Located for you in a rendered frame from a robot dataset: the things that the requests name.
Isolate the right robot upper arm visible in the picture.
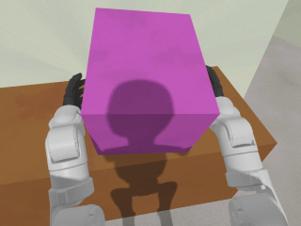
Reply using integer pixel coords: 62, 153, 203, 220
228, 192, 288, 226

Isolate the carton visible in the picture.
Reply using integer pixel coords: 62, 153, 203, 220
80, 8, 220, 155

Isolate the right robot forearm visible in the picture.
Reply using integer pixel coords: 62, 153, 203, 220
209, 96, 289, 226

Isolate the pedestal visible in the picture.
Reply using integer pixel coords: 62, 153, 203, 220
0, 66, 277, 226

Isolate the right robot hand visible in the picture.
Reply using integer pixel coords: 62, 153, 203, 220
205, 65, 225, 98

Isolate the left robot forearm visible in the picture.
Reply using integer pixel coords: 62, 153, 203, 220
45, 105, 94, 226

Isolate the left robot upper arm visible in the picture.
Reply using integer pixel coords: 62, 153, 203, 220
52, 204, 105, 226

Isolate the left robot hand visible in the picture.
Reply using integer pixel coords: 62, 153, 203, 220
63, 73, 86, 110

